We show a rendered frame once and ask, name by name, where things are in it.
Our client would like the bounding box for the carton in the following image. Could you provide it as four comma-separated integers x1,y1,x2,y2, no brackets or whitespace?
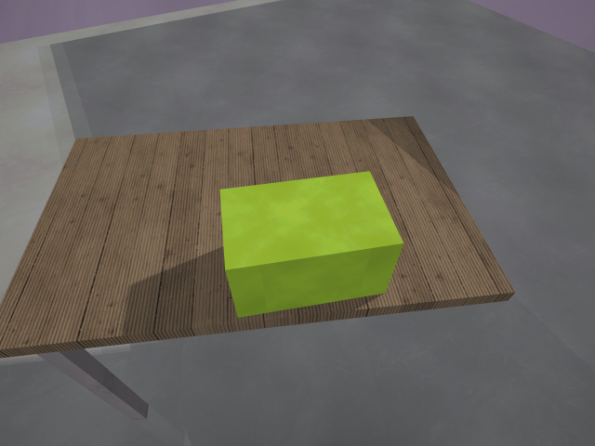
220,171,403,318

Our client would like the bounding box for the table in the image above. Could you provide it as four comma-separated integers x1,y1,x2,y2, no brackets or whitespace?
0,116,516,421

